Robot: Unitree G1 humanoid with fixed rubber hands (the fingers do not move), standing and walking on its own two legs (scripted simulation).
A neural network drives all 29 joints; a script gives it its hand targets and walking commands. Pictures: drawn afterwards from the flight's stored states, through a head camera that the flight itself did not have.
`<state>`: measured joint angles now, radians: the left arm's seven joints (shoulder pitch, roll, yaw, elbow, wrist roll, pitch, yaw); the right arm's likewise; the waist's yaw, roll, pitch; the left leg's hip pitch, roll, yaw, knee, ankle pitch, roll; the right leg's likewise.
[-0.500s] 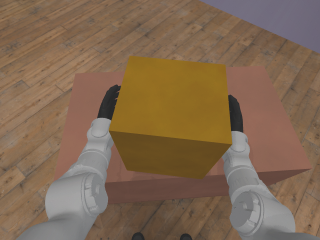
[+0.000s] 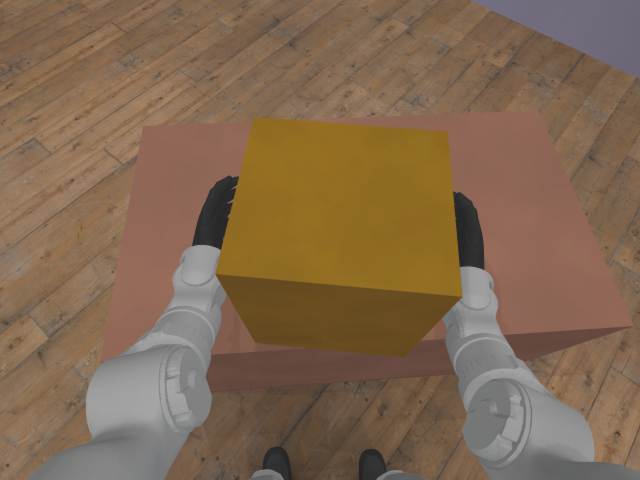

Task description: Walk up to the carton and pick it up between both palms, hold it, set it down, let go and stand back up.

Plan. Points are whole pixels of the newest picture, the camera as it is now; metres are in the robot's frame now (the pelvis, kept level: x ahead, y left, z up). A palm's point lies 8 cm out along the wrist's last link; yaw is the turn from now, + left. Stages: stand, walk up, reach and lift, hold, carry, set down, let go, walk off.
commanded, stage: set down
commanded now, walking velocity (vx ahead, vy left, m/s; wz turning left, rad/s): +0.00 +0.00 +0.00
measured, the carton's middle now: (338, 251) +0.41 -0.03 -0.06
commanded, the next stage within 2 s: none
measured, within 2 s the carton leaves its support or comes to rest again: neither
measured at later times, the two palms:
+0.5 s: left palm (213, 240) +0.42 +0.14 -0.02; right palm (465, 261) +0.36 -0.19 -0.02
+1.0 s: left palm (214, 240) +0.42 +0.14 -0.02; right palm (465, 262) +0.36 -0.19 -0.02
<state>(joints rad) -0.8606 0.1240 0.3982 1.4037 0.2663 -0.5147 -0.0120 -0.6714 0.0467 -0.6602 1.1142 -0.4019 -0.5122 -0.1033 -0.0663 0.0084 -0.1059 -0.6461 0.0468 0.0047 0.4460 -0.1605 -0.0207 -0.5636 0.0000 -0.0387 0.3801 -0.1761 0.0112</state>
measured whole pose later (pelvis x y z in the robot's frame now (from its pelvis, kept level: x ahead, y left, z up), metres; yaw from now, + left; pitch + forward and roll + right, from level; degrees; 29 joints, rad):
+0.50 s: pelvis -0.01 +0.00 -0.01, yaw +0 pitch +23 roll -2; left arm -0.91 0.14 0.42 1.48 0.25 -0.58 -0.01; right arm -0.72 0.03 -0.71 1.17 -0.41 -0.55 -0.08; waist -0.08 0.01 -0.12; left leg -0.75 0.04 0.00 0.53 -0.17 -0.01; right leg -0.67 -0.01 -0.04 0.48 -0.20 0.01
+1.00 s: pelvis -0.02 +0.00 -0.02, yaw +0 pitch +23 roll -2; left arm -0.92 0.14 0.47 1.45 0.28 -0.57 -0.02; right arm -0.74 0.04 -0.73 1.16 -0.41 -0.53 -0.06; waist -0.09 0.01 -0.13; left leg -0.80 0.04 0.00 0.60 -0.20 -0.01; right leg -0.72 -0.01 -0.04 0.55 -0.23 0.01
